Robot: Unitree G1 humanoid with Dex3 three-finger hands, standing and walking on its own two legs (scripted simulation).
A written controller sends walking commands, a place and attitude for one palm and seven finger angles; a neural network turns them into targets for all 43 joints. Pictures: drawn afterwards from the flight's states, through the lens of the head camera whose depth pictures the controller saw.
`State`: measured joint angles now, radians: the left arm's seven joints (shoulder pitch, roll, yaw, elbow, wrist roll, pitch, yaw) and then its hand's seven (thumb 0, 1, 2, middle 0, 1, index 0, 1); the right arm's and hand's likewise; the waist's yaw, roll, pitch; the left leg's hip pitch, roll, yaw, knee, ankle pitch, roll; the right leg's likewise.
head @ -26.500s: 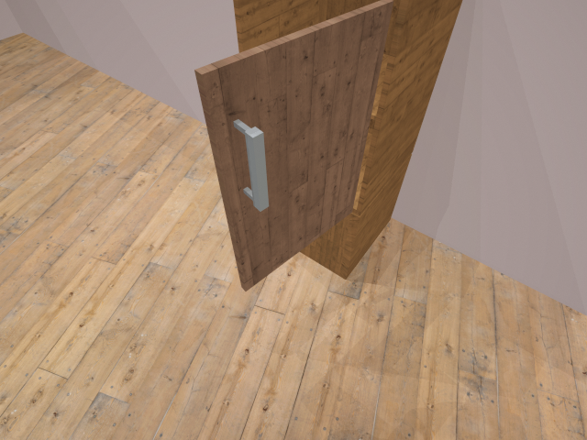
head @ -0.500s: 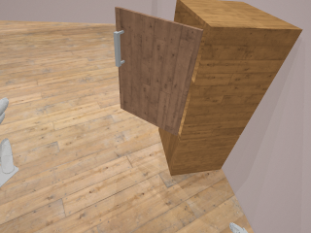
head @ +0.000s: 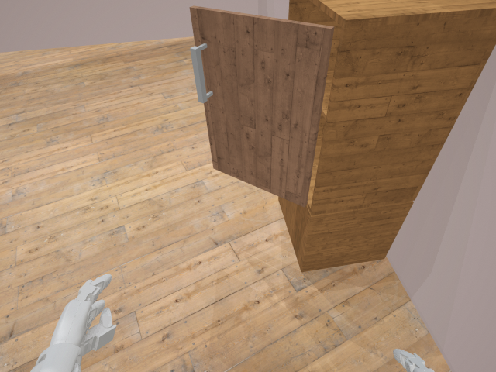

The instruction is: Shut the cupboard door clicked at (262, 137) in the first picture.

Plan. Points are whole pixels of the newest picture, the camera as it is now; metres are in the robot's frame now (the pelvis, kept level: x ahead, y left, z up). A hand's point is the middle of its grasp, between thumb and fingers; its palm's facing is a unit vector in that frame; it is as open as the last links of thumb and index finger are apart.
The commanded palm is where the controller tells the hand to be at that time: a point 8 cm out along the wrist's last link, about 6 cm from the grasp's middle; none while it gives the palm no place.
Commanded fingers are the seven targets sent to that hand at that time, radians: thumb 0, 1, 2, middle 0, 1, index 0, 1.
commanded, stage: let the arm hang, fingers relaxed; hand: left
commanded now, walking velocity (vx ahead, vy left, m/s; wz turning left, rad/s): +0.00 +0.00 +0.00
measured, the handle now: (203, 73) +0.92 +0.19 +0.09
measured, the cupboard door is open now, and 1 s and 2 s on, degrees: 48 48 48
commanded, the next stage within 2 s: look to check the result in 0.94 s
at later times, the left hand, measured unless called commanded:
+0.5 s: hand out of the picture -0.06 +0.18 -0.15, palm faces +0.02 -0.97 -0.23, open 7.3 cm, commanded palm none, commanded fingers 0.00 0.90 0.90 -0.20 -0.30 -0.20 -0.30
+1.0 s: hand out of the picture +0.01 +0.16 -0.16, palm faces +0.02 -0.99 -0.16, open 7.4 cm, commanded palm none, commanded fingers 0.00 0.90 0.90 -0.20 -0.30 -0.20 -0.30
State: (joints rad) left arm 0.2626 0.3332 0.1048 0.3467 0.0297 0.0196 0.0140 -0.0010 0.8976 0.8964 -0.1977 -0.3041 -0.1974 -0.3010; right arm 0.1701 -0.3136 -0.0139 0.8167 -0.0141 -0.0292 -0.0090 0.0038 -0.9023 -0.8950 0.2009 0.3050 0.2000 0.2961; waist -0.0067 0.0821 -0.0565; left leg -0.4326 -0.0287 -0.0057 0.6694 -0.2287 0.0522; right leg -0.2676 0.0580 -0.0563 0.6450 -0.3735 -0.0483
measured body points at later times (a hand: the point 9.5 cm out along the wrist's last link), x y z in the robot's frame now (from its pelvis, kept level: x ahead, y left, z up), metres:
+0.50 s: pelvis +0.01 -0.01 +0.02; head +0.01 -0.01 +0.47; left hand -0.06 +0.23 -0.13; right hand -0.01 -0.23 -0.14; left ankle +0.08 +0.08 -0.72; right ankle -0.02 -0.09 -0.72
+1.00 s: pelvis +0.02 -0.01 +0.02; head +0.02 +0.00 +0.47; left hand +0.01 +0.21 -0.14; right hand +0.00 -0.22 -0.14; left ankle +0.08 +0.08 -0.72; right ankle -0.02 -0.09 -0.72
